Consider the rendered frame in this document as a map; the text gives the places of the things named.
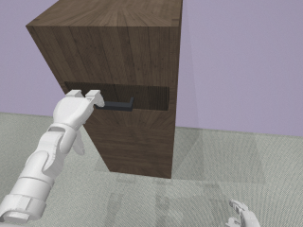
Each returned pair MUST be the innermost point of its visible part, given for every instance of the robot left forearm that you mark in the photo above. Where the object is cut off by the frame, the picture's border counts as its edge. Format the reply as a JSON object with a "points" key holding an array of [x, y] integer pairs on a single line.
{"points": [[26, 200]]}

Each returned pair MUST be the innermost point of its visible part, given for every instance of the drawer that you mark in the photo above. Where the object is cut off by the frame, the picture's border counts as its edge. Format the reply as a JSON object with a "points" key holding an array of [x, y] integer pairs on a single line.
{"points": [[146, 97]]}

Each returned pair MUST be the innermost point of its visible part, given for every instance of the handle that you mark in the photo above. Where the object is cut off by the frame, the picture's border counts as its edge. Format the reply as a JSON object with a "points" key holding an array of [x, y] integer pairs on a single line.
{"points": [[117, 106]]}

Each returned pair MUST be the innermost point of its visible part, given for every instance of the right robot hand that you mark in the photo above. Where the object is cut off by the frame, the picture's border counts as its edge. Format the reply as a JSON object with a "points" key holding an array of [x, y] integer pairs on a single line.
{"points": [[248, 218]]}

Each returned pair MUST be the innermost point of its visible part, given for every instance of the left robot hand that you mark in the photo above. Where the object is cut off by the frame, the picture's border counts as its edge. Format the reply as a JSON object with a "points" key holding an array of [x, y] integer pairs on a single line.
{"points": [[74, 109]]}

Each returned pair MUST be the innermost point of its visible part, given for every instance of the cabinet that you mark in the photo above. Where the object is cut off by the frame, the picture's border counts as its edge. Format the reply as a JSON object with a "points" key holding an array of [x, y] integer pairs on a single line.
{"points": [[128, 42]]}

